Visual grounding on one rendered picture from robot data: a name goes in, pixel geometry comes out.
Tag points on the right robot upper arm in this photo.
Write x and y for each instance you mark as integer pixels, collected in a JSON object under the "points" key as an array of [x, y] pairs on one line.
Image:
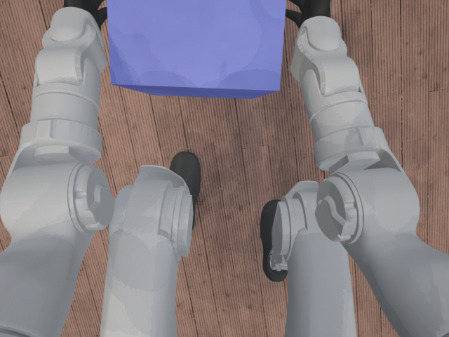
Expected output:
{"points": [[374, 213]]}

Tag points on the robot foot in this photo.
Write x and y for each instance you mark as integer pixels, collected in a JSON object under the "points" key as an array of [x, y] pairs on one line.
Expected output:
{"points": [[187, 166], [266, 223]]}

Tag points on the robot right foot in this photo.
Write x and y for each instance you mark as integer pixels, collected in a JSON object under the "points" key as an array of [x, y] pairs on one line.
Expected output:
{"points": [[266, 223]]}

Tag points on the left robot upper arm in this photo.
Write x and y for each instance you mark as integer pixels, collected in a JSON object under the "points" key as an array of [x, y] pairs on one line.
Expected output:
{"points": [[51, 213]]}

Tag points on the robot right hand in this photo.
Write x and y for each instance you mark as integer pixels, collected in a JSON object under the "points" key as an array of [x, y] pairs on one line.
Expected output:
{"points": [[309, 9]]}

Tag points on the robot left hand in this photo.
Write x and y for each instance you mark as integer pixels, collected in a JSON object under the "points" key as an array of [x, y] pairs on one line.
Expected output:
{"points": [[92, 7]]}

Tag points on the robot right forearm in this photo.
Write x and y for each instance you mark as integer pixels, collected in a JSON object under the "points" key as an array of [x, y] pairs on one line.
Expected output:
{"points": [[337, 109]]}

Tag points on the robot left foot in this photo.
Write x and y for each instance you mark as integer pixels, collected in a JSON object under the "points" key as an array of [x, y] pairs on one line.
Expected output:
{"points": [[187, 166]]}

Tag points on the carton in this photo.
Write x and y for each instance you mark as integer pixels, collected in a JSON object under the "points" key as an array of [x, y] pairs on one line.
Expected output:
{"points": [[197, 48]]}

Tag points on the robot left forearm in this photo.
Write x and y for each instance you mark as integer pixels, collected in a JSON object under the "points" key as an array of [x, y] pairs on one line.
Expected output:
{"points": [[63, 125]]}

